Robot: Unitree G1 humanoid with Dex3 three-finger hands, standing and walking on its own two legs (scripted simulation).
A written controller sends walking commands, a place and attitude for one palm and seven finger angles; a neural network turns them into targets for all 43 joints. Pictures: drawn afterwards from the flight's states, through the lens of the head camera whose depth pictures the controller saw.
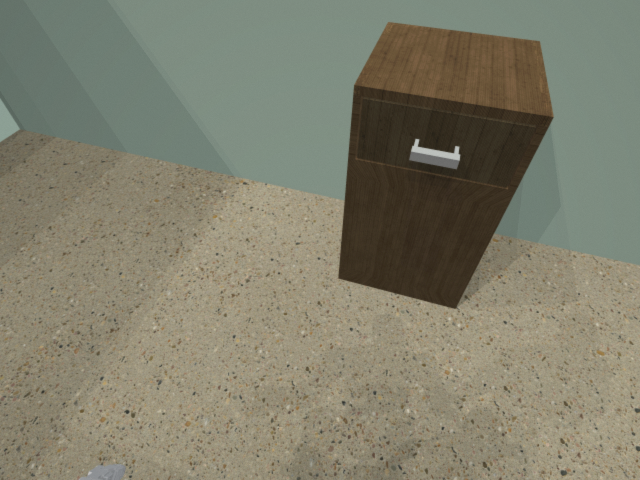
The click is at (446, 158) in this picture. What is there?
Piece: drawer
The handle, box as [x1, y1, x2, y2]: [409, 139, 459, 168]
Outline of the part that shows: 415,139 409,159 456,168 459,160 457,146 455,146 453,153 418,147 418,139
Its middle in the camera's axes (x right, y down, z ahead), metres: +0.29 -0.22 +0.97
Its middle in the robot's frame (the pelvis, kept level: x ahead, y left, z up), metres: +0.87 -0.24 -0.09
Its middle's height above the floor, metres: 0.68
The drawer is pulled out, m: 0.00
